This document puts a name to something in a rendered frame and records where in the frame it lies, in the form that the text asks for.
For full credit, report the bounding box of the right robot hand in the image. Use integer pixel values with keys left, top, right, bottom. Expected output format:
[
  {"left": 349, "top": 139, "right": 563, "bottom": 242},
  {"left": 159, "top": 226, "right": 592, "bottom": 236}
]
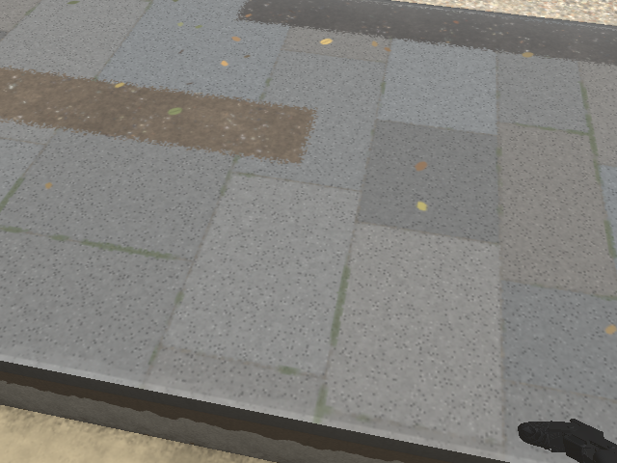
[{"left": 518, "top": 419, "right": 617, "bottom": 463}]

